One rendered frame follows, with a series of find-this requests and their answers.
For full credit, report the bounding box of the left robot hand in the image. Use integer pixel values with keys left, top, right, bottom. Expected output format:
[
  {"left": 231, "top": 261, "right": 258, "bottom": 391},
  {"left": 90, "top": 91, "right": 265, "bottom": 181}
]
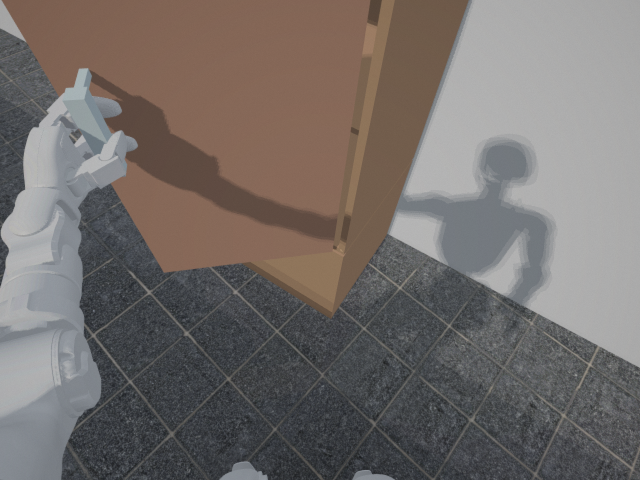
[{"left": 23, "top": 93, "right": 138, "bottom": 207}]

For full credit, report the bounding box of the cupboard door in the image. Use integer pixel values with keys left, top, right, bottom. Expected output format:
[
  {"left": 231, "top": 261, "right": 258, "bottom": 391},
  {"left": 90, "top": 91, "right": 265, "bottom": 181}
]
[{"left": 2, "top": 0, "right": 370, "bottom": 273}]

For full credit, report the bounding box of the left robot forearm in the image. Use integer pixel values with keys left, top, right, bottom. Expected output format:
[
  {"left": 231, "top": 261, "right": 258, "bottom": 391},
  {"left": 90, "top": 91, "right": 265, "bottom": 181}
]
[{"left": 0, "top": 187, "right": 84, "bottom": 343}]

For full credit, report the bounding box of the robot left shin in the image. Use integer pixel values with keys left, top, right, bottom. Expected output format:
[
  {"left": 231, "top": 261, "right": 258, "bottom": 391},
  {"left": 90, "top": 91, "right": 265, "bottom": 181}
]
[{"left": 232, "top": 461, "right": 255, "bottom": 471}]

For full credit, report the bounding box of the left robot upper arm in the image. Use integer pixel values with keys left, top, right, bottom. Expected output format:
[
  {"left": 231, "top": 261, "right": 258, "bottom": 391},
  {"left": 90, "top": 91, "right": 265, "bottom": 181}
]
[{"left": 0, "top": 328, "right": 101, "bottom": 480}]

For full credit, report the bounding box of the handle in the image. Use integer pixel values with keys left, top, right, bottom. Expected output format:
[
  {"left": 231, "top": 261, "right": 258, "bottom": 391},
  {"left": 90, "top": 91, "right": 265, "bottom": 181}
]
[{"left": 62, "top": 68, "right": 127, "bottom": 177}]

